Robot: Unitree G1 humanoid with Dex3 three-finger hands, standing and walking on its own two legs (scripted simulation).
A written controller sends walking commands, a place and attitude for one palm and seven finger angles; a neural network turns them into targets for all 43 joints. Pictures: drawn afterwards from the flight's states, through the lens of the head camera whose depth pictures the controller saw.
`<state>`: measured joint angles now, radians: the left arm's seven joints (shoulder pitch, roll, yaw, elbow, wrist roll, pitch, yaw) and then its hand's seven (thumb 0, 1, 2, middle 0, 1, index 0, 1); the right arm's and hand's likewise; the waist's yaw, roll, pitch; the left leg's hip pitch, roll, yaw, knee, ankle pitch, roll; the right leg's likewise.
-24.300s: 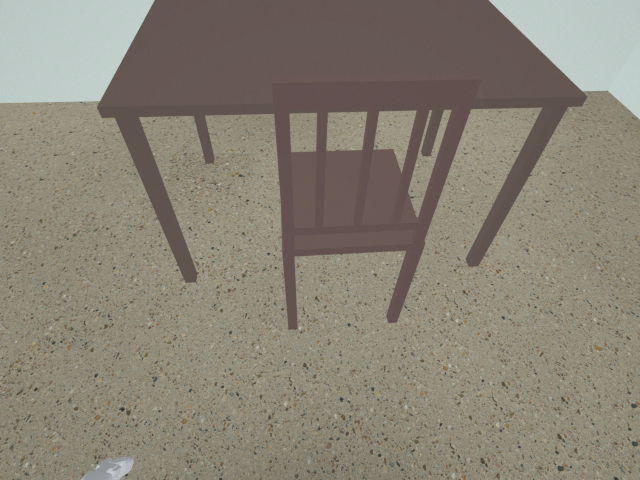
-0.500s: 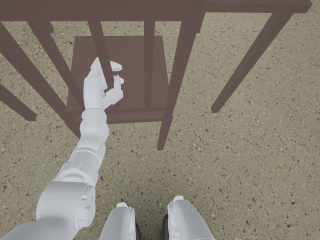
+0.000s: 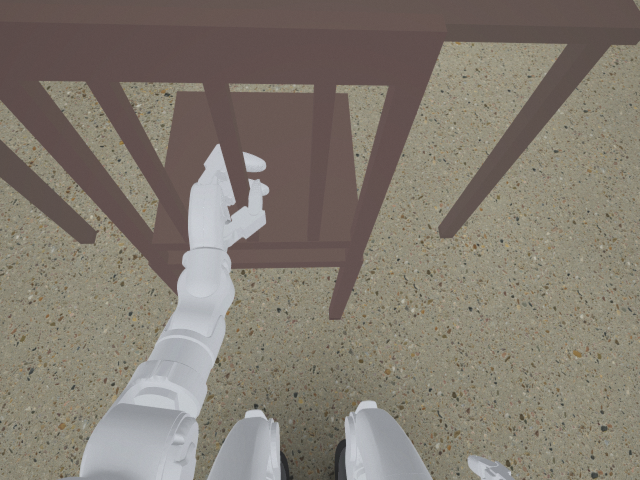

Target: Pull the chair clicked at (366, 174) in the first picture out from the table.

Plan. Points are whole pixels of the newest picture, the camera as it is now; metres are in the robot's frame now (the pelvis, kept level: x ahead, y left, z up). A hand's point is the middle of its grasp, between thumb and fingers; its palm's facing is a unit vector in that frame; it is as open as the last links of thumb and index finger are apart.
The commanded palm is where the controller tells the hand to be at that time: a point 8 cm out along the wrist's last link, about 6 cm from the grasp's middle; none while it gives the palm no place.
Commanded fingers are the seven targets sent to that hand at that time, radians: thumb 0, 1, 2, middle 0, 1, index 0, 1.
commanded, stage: hook a spindle and tug to test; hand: left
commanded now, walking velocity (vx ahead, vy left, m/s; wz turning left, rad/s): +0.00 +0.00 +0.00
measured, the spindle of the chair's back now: (239, 180) +0.47 +0.08 +0.03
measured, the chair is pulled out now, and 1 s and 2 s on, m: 0.03 0.16 0.24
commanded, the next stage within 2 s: step backward, pulling the chair out in 0.04 s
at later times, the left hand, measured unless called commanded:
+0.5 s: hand (254, 230) +0.40 +0.06 +0.04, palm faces -0.16 -0.98 -0.13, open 5.3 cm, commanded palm +0.41 +0.12 +0.04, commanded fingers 0.00 0.90 0.90 -0.50 -1.45 -0.50 -1.45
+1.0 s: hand (241, 300) +0.32 +0.08 +0.04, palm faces -0.10 -0.98 -0.14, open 5.2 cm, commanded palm +0.33 +0.13 +0.04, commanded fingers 0.00 0.90 0.90 -0.50 -1.45 -0.50 -1.45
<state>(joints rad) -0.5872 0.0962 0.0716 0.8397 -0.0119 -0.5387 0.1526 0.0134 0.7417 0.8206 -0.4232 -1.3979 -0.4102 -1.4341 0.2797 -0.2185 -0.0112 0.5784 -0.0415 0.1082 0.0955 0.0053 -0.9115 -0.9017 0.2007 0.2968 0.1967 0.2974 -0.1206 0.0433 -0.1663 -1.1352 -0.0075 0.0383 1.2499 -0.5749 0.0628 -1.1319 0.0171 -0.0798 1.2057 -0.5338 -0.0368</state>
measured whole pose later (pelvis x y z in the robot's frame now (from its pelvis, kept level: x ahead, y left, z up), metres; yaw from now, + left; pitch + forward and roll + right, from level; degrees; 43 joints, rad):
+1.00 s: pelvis -0.06 +0.00 +0.09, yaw -1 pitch +8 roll +0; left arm -0.57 0.12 0.01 1.12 -0.08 -0.25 0.06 0.08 0.71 0.84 -0.34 -1.14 -0.50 -1.45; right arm 0.26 -0.23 0.01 0.76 0.08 -0.02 -0.11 0.01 -0.91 -0.90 0.20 0.30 0.20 0.30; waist -0.08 0.05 0.07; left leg -0.54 -0.02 0.09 0.63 -0.23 0.05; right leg -0.57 0.02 -0.01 0.62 -0.19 -0.03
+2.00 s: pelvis -0.15 +0.06 +0.09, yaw -1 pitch +3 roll +2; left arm -0.59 0.14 -0.05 1.03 -0.01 -0.18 0.05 0.06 0.71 0.81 -0.32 -1.27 -0.50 -1.45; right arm 0.23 -0.22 -0.02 0.70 0.03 -0.02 -0.11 0.01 -0.91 -0.90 0.20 0.30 0.20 0.30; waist -0.09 -0.05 0.16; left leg -0.24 0.02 0.05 0.64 -0.45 -0.05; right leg -0.60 -0.12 0.00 0.56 0.02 0.02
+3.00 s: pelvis -0.15 +0.04 +0.08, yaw -1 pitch +5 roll +3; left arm -0.53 0.13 0.03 1.09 0.00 -0.26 0.06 0.05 0.69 0.82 -0.39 -1.26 -0.50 -1.45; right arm 0.28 -0.23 -0.02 0.76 0.04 -0.04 -0.10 0.01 -0.91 -0.90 0.20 0.30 0.20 0.30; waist -0.06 0.00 0.08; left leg -0.30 0.03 0.04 0.67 -0.46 -0.07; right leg -0.66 -0.10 0.00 0.60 -0.03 0.02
